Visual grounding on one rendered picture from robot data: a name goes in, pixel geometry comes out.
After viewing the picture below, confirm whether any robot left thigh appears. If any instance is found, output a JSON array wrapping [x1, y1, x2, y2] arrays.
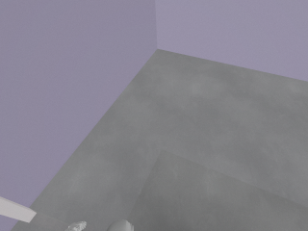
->
[[106, 219, 134, 231]]

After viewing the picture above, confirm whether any panel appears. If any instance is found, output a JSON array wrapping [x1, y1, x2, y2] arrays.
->
[[0, 196, 36, 223]]

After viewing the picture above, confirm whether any left robot hand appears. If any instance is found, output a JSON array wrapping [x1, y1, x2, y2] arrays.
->
[[64, 221, 87, 231]]

